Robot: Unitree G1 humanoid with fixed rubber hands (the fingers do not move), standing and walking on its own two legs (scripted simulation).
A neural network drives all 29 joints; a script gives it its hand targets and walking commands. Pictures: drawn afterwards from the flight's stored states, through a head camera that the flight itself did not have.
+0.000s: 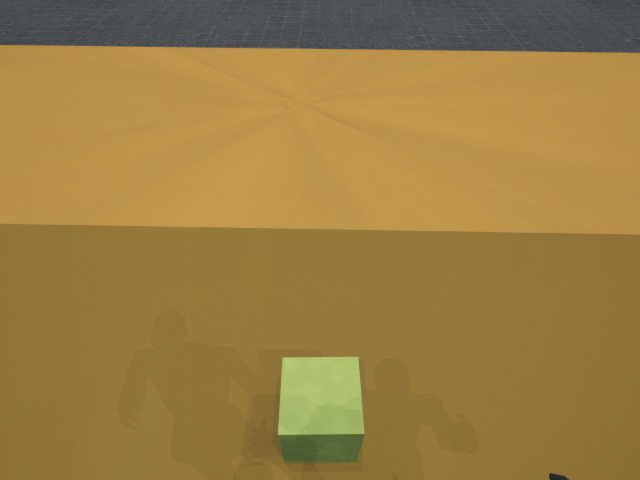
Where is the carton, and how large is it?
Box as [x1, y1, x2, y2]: [278, 357, 364, 462]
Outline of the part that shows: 283,357 278,437 284,462 356,461 364,433 357,357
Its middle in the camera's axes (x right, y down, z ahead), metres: +0.00 +0.49 +1.10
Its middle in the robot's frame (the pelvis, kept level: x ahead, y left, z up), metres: +0.46 +0.00 -0.66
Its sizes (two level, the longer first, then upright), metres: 0.210 0.200 0.250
